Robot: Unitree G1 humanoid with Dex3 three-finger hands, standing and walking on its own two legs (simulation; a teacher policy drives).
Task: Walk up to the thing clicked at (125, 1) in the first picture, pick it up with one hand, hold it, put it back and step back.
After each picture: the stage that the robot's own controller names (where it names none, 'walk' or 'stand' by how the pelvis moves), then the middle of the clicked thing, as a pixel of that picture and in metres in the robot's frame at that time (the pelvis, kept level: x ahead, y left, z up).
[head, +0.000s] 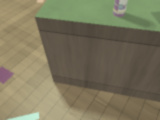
stand; out of the picture +0.88 -0.18 +0.08
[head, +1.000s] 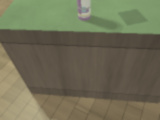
walk; out of the picture +0.81 +0.06 +0.11
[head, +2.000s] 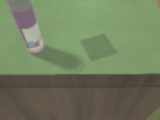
stand; (28, 26) +0.52 +0.25 +0.11
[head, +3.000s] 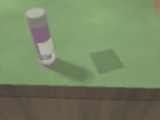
stand; (42, 40) +0.52 +0.20 +0.08
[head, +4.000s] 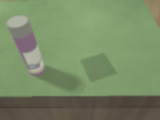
stand; (28, 49) +0.47 +0.24 +0.08
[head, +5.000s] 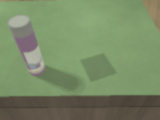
stand; (29, 49) +0.47 +0.24 +0.08
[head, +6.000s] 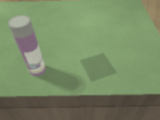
stand; (29, 49) +0.47 +0.24 +0.08
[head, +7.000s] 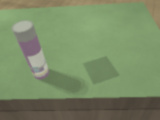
rise first; (33, 53) +0.46 +0.25 +0.08
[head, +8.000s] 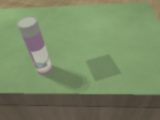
go down; (37, 49) +0.48 +0.25 +0.09
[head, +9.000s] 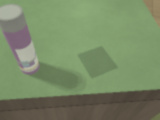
go down; (21, 45) +0.44 +0.22 +0.10
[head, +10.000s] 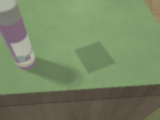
approach; (17, 39) +0.46 +0.23 +0.11
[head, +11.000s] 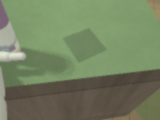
close; out of the picture +0.47 +0.25 +0.14
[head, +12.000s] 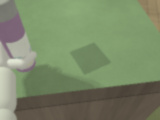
lift; (13, 38) +0.42 +0.21 +0.18
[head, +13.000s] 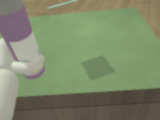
lift; (20, 38) +0.32 +0.18 +0.28
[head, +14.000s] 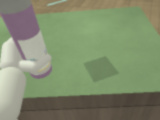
hold; (28, 37) +0.33 +0.17 +0.27
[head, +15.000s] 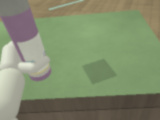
hold; (27, 40) +0.34 +0.18 +0.27
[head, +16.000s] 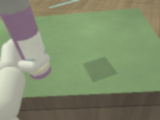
crouch; (27, 38) +0.34 +0.18 +0.27
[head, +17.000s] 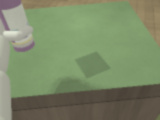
crouch; (11, 10) +0.45 +0.22 +0.28
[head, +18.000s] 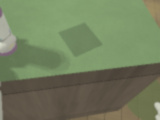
lower; out of the picture +0.49 +0.25 +0.14
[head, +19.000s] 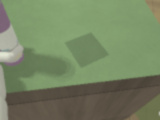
lower; out of the picture +0.46 +0.24 +0.14
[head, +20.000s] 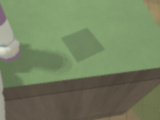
lower; out of the picture +0.48 +0.25 +0.14
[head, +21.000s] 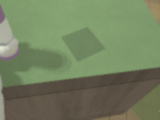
lower; out of the picture +0.48 +0.25 +0.14
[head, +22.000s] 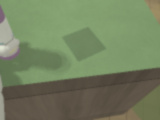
loosen; out of the picture +0.48 +0.25 +0.14
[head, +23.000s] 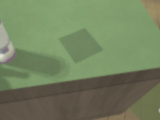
withdraw; out of the picture +0.47 +0.25 +0.14
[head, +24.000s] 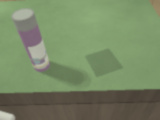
sink last; (33, 44) +0.47 +0.24 +0.11
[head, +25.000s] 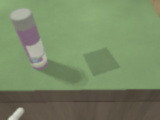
stand; (31, 42) +0.48 +0.25 +0.09
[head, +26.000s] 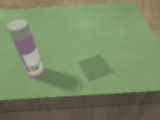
stand; (28, 51) +0.47 +0.25 +0.08
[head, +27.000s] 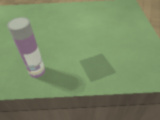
stand; (29, 51) +0.46 +0.24 +0.08
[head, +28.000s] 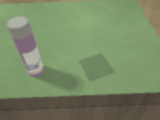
stand; (28, 50) +0.47 +0.24 +0.08
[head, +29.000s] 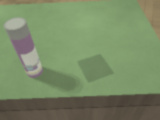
stand; (26, 51) +0.46 +0.25 +0.08
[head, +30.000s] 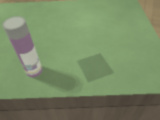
stand; (25, 50) +0.46 +0.25 +0.08
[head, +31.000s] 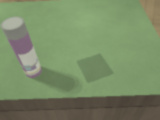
walk; (24, 51) +0.46 +0.25 +0.08
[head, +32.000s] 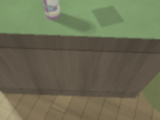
walk; out of the picture +0.70 +0.20 +0.09
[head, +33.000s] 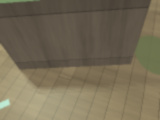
walk; out of the picture +1.06 +0.29 +0.10
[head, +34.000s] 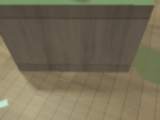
stand; out of the picture +1.11 +0.20 +0.09
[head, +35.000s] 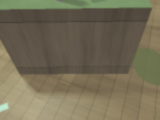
stand; out of the picture +1.10 +0.19 +0.08
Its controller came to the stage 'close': yes
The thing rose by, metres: 0.21
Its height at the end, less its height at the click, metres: +0.00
